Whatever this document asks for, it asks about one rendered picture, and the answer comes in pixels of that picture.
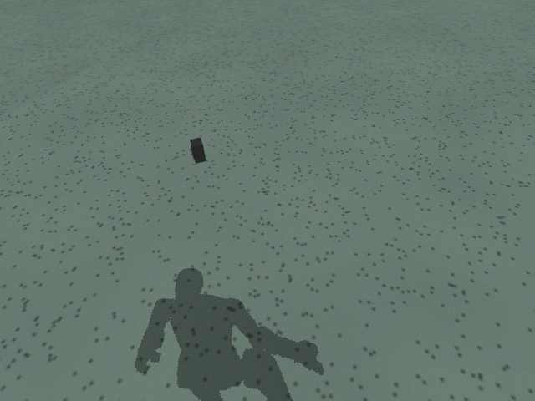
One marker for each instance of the carton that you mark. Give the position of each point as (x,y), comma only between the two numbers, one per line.
(198,150)

